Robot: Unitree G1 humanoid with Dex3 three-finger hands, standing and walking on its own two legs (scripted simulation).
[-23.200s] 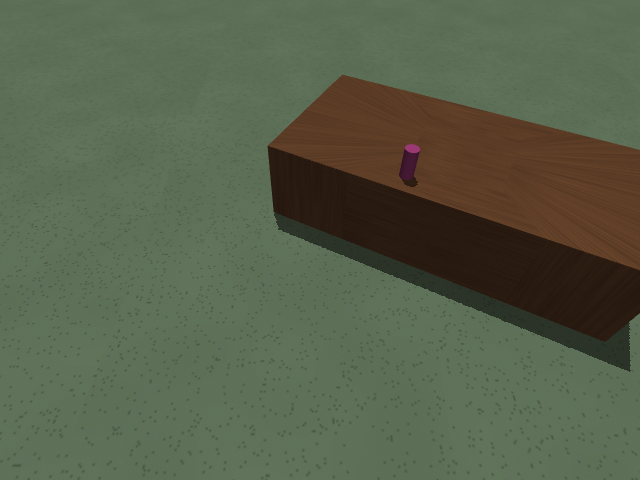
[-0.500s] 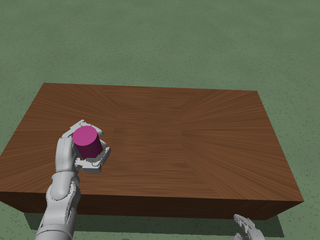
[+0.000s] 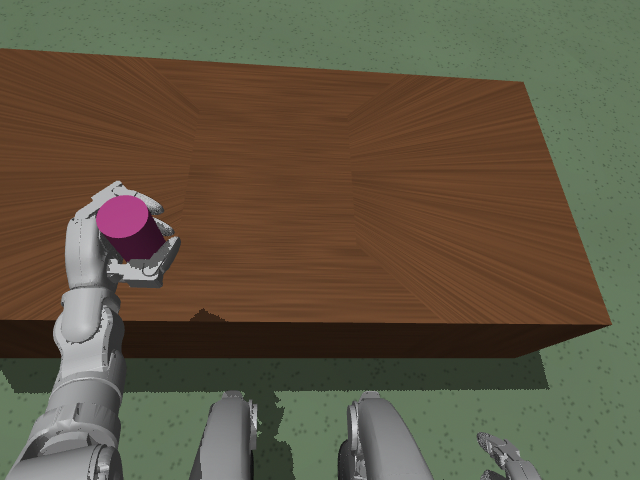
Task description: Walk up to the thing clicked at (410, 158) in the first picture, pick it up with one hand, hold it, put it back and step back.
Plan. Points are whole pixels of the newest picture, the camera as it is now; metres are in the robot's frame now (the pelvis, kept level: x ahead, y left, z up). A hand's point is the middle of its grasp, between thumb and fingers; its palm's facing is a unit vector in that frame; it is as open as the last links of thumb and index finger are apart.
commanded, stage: crouch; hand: left
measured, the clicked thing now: (138, 239) +0.40 +0.21 +0.01
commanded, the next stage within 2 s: lower in 0.64 s
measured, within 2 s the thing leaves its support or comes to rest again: rests again in 1.96 s
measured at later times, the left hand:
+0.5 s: hand (163, 252) +0.42 +0.21 -0.08, palm faces +0.11 -0.99 -0.01, open 7.4 cm
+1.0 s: hand (174, 266) +0.43 +0.21 -0.14, palm faces +0.11 -0.99 -0.03, open 7.4 cm
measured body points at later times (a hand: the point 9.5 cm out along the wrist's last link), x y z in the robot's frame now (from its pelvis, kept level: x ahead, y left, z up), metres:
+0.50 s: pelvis -0.02 +0.00 -0.07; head +0.15 +0.03 +0.35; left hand +0.41 +0.26 -0.07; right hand +0.09 -0.26 -0.19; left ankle +0.04 +0.13 -0.60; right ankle +0.04 -0.14 -0.60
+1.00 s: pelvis -0.02 +0.00 -0.12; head +0.16 +0.03 +0.29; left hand +0.41 +0.26 -0.13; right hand +0.08 -0.26 -0.24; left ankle +0.04 +0.13 -0.60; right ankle +0.04 -0.14 -0.60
